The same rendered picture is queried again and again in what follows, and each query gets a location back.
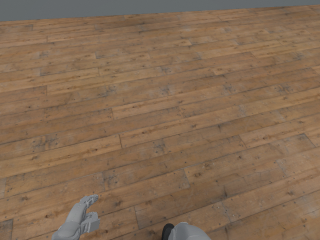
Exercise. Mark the left robot hand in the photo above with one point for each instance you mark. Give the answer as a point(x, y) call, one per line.
point(88, 222)

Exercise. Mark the robot right shin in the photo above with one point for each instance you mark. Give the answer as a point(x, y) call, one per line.
point(181, 223)

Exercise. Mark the robot left forearm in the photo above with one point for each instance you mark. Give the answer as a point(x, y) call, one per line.
point(68, 231)

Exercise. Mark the right robot thigh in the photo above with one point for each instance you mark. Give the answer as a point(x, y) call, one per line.
point(188, 232)

